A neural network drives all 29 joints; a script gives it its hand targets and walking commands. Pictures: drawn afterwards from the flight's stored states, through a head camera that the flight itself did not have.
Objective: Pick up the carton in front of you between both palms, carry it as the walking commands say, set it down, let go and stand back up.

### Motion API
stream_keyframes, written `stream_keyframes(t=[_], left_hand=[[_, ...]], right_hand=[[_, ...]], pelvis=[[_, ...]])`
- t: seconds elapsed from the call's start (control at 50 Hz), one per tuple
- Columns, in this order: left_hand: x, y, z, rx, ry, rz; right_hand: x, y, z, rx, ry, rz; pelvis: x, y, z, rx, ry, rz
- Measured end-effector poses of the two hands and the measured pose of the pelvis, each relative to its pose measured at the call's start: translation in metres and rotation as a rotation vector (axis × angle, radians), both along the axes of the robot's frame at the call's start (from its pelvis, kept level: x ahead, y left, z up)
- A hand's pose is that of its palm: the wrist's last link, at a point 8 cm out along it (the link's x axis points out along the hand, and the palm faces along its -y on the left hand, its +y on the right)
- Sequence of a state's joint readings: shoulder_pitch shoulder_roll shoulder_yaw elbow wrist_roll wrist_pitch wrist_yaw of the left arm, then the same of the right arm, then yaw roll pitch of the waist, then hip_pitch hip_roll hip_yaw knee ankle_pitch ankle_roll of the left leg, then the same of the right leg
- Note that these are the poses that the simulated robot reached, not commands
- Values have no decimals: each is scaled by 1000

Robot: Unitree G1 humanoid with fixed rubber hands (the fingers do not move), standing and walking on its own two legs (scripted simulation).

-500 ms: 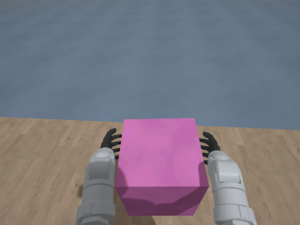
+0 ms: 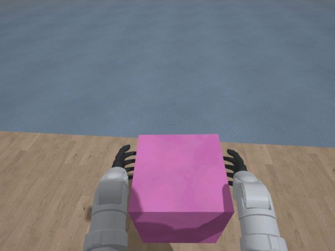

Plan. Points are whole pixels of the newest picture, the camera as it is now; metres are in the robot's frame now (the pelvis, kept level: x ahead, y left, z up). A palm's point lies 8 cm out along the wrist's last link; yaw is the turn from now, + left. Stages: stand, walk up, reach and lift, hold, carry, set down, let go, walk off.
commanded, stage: carry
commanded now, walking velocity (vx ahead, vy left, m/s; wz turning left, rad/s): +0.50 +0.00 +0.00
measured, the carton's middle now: (178, 191) +0.29 +0.00 -0.03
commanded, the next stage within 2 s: none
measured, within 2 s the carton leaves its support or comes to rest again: neither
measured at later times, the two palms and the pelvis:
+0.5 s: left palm (118, 129) +0.43 +0.17 +0.08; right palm (221, 128) +0.43 -0.13 +0.08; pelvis +0.17 +0.01 +0.00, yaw +3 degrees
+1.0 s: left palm (124, 74) +0.75 +0.21 +0.09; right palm (198, 75) +0.74 -0.09 +0.09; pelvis +0.47 +0.07 +0.00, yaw +0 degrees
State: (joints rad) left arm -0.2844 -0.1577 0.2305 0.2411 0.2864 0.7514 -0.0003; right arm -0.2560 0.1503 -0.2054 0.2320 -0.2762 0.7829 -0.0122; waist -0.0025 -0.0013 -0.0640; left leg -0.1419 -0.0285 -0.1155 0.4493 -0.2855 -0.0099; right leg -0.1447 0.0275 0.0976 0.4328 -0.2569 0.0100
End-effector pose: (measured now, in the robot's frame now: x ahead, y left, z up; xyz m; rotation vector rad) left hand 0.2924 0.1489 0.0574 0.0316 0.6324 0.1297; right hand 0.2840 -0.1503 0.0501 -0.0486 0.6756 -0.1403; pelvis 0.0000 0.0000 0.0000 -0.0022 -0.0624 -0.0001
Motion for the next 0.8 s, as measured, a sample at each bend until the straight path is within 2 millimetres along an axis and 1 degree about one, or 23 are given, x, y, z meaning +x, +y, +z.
stream_keyframes(t=[0.1,0.18,0.24,0.3,0.36,0.4,0.44,0.5,0.54,0.58,0.64,0.68,0.7,0.76,0.8], left_hand=[[11,8,4,-16,-35,17],[25,23,10,-42,-44,41],[43,28,16,-43,-10,41],[66,23,23,-55,13,33],[91,13,27,-79,-7,40],[105,10,26,-68,0,36],[117,13,24,-65,31,45],[137,23,25,-71,70,80],[156,32,28,-75,70,103],[179,42,30,-83,56,117],[221,58,29,-96,23,122],[252,66,24,-104,1,113],[266,69,21,-105,8,105],[305,70,16,-105,70,76],[329,68,17,-104,100,53]], right_hand=[[15,8,6,11,-36,-1],[34,23,15,30,-45,-3],[49,28,19,35,-11,-10],[66,23,24,43,11,-31],[88,13,26,63,-9,-54],[104,10,26,74,-2,-58],[120,12,26,73,30,-48],[151,22,29,71,71,-19],[175,32,32,72,72,-1],[202,42,35,71,57,10],[243,57,35,67,24,11],[271,66,31,65,2,2],[283,68,28,61,8,-5],[310,70,21,61,68,-41],[326,67,21,65,95,-70]], pelvis=[[13,6,-6,-2,67,24],[35,17,-10,11,100,10],[55,20,-6,-4,127,-14],[76,17,-2,-23,145,-15],[103,13,-9,-31,147,8],[123,11,-10,-29,155,32],[142,10,-6,-16,165,46],[171,13,1,5,174,46],[192,18,2,12,173,42],[214,25,0,14,169,40],[254,39,-10,12,153,33],[280,50,-21,19,140,14],[292,54,-22,24,140,7],[323,65,-15,14,148,-16],[344,70,-7,4,156,-21]])
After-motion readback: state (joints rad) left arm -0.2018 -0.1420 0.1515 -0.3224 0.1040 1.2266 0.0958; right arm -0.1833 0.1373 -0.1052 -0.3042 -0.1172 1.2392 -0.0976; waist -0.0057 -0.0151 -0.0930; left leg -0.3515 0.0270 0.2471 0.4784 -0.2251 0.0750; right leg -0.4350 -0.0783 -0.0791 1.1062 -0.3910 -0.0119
